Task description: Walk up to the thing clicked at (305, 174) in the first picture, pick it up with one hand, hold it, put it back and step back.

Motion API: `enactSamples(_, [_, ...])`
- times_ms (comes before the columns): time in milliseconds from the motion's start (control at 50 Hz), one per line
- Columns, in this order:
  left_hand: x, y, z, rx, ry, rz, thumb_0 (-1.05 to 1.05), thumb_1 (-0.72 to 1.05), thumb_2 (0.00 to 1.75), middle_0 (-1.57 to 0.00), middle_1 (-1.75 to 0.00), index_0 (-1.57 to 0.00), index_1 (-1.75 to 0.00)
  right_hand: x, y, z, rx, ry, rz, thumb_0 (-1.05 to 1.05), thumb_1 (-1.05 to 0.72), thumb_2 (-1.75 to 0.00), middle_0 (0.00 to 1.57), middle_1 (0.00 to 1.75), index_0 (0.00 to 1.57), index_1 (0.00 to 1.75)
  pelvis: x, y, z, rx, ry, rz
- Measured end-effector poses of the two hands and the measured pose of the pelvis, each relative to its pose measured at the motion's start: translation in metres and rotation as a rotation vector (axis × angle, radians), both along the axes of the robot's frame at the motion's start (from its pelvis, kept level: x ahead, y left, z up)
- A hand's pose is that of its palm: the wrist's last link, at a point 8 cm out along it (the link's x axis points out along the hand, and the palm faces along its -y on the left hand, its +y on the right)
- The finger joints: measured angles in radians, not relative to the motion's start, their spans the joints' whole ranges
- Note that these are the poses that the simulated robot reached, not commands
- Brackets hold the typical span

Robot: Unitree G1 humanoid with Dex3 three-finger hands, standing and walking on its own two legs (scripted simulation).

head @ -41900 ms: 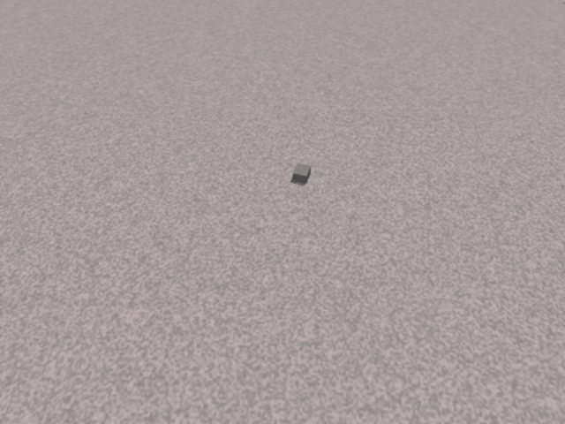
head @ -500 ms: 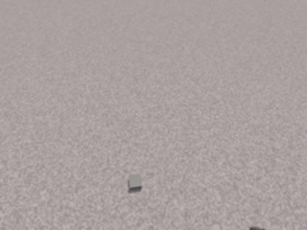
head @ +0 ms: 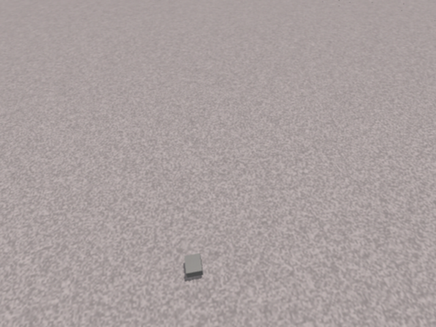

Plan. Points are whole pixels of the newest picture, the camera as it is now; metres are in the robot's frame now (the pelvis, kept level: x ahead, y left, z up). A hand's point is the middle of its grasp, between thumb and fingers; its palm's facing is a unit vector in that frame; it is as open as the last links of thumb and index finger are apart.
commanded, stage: stand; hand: left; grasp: from above
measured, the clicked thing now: (193, 265) +0.52 +0.15 -0.75
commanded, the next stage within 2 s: step back in 1.64 s
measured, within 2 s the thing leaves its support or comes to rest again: neither
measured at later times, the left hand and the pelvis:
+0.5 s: hand out of the picture +0.08 +0.24 -0.16, palm faces +0.01 -0.94 -0.33, open 7.4 cm; pelvis +0.01 +0.00 +0.00, yaw -1 degrees
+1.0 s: hand out of the picture +0.10 +0.24 -0.16, palm faces +0.00 -0.94 -0.33, open 7.4 cm; pelvis +0.02 +0.00 +0.00, yaw -1 degrees
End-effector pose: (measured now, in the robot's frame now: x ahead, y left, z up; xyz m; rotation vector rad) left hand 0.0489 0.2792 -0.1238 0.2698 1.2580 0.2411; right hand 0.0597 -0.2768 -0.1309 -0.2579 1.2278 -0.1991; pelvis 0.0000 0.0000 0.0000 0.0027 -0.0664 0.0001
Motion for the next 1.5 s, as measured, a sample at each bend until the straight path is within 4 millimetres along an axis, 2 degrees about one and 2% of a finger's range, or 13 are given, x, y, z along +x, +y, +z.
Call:
enactSamples(280, [0.003, 0.001, 0.001, 0.003, 0.022, -0.009, 0.0, 0.9, 0.9, -0.21, -0.3, -0.21, -0.3, -0.009, -0.013, 0.002, -0.016, 0.039, -0.012, 0.01, -0.91, -0.9, 0.21, 0.3, 0.2, 0.3, 0.0, -0.004, 0.002, -0.002, 0.009, -0.003])
enactSamples(800, [0.042, 0.003, 0.005, -0.001, -0.024, -0.04, 0.0, 0.9, 0.9, -0.21, -0.3, -0.21, -0.3, 0.012, -0.012, 0.006, -0.019, 0.016, -0.012, 0.01, -0.91, -0.9, 0.21, 0.3, 0.2, 0.3, 0.013, -0.001, 0.003, -0.001, 0.021, -0.016])
enactSamples(1500, [0.041, 0.005, 0.006, 0.0, -0.019, -0.056, 0.0, 0.9, 0.9, -0.21, -0.3, -0.21, -0.3, 0.008, -0.017, 0.01, -0.022, 0.013, -0.017, 0.01, -0.91, -0.9, 0.21, 0.3, 0.2, 0.3, 0.013, -0.003, 0.004, -0.002, 0.019, -0.022])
